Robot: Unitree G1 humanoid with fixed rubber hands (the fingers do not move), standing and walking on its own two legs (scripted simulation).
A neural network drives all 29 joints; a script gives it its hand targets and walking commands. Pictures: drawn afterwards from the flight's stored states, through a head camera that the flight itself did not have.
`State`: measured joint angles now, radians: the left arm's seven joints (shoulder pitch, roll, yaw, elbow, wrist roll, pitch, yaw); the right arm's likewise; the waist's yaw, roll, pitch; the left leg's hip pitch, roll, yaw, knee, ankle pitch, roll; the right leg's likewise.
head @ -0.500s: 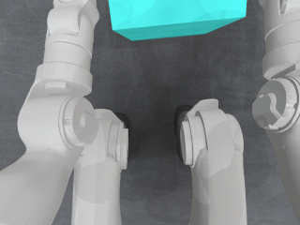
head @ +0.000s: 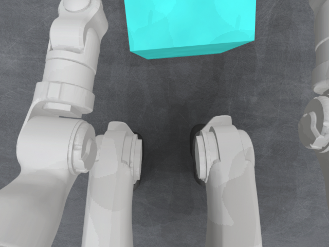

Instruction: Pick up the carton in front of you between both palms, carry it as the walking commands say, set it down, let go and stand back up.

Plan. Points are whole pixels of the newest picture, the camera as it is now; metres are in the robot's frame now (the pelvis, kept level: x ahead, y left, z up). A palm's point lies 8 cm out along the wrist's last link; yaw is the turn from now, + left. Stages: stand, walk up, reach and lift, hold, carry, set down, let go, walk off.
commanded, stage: set down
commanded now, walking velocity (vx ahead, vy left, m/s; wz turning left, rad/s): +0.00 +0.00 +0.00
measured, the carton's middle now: (184, 3) +0.55 -0.08 -0.26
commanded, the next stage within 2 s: let go in 0.84 s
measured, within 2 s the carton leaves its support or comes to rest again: neither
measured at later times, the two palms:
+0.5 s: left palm out of the picture +0.57 +0.09 +0.02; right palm out of the picture +0.56 -0.30 +0.02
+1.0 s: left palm out of the picture +0.55 +0.10 +0.15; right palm out of the picture +0.53 -0.31 +0.16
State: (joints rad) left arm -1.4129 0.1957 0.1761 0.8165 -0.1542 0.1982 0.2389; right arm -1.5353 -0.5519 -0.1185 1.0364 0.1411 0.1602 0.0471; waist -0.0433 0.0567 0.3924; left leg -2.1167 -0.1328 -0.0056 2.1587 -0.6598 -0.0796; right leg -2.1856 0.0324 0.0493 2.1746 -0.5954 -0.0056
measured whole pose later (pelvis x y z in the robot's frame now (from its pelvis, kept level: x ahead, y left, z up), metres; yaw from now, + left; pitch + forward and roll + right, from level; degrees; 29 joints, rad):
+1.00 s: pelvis +0.04 -0.01 +0.27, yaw -4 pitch +45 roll +3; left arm -1.04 0.08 0.33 0.64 0.09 0.23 0.14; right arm -1.20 -0.42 -0.34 0.94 -0.11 0.18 0.13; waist -0.01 0.02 0.02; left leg -1.49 -0.05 -0.05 1.06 -0.35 -0.05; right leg -1.55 0.06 0.07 1.07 -0.29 -0.02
